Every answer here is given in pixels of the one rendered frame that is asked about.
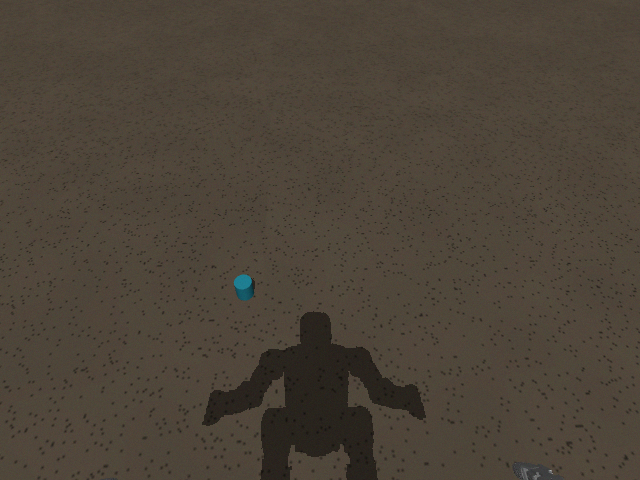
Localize right robot hand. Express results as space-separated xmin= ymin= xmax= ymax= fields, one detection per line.
xmin=512 ymin=462 xmax=565 ymax=480

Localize tin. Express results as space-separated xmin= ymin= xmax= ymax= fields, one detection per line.
xmin=234 ymin=275 xmax=254 ymax=301

